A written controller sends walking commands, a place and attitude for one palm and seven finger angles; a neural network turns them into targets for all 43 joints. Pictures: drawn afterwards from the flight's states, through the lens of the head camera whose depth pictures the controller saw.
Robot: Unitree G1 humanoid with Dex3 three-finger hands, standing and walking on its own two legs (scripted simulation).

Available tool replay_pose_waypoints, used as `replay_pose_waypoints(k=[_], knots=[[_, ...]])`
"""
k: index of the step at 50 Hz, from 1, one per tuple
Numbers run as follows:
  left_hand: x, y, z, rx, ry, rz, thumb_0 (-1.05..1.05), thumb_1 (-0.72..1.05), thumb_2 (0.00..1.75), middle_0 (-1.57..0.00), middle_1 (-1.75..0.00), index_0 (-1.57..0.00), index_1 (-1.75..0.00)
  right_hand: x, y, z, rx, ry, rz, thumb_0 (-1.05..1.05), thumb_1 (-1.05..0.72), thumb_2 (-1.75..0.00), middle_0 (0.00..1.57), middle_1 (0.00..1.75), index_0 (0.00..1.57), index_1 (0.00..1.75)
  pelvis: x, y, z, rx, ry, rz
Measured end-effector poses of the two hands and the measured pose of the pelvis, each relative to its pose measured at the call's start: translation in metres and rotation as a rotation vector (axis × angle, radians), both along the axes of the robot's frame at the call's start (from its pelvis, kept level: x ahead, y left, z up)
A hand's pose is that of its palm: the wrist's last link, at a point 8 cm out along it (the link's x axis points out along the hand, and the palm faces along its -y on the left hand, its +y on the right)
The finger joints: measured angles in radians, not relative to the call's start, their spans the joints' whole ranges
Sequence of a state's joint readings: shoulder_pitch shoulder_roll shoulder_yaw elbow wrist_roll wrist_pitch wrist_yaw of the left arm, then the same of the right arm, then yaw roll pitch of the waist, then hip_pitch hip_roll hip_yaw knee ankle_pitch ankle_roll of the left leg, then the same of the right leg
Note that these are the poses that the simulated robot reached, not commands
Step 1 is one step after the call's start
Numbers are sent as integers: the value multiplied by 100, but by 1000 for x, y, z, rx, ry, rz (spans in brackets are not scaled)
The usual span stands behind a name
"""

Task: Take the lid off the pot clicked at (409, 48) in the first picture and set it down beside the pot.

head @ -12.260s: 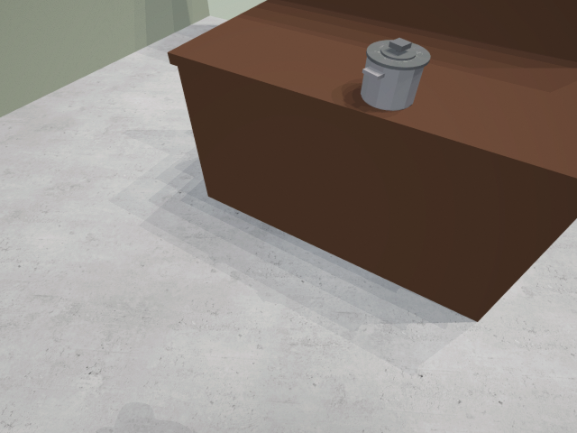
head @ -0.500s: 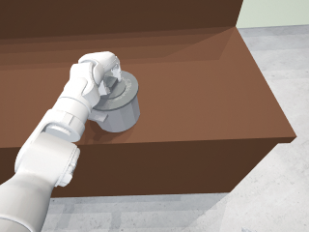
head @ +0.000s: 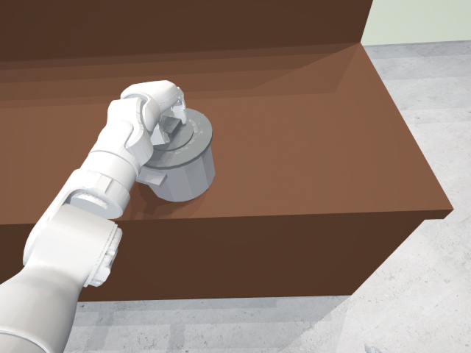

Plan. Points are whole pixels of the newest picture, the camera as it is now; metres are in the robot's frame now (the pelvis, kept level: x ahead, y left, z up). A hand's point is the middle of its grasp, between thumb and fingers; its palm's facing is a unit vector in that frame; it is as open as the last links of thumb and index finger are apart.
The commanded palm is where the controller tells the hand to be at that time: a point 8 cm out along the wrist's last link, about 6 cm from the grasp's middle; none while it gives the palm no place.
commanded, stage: close the fingers and squeeze the knob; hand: left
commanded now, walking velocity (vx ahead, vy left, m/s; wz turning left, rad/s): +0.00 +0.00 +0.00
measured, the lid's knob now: (167, 126) +0.50 +0.11 +0.11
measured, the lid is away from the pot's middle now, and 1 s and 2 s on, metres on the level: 0.00 0.02 0.01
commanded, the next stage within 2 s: lift the lid straight up in 0.34 s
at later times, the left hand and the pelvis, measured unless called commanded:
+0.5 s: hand (159, 129) +0.47 +0.12 +0.13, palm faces -0.36 -0.04 -0.93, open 7.7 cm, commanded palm +0.47 +0.12 +0.20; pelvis +0.00 +0.00 +0.00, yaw +0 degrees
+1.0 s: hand (161, 111) +0.47 +0.11 +0.17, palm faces -0.30 -0.05 -0.95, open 7.7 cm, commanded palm +0.46 +0.12 +0.24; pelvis +0.00 +0.00 +0.00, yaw +0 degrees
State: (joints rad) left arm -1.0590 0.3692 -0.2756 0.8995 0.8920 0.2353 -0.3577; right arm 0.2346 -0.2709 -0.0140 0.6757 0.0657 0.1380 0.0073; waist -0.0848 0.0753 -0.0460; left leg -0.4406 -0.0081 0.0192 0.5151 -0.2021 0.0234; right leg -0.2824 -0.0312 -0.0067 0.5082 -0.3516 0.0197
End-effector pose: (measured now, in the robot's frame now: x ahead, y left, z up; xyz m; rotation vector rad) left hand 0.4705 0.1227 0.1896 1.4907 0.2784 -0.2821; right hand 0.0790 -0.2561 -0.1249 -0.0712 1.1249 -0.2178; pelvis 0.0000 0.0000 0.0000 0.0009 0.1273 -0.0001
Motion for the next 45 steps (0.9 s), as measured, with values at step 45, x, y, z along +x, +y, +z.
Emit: replay_pose_waypoints(k=[45], knots=[[1,-14,25,12,-35,-22,-2,31,73,-89,-106,-57,-93,4,-1,-2,6,-27,25,0,-91,-90,20,30,20,30,1,-3,1,6,-13,10]])
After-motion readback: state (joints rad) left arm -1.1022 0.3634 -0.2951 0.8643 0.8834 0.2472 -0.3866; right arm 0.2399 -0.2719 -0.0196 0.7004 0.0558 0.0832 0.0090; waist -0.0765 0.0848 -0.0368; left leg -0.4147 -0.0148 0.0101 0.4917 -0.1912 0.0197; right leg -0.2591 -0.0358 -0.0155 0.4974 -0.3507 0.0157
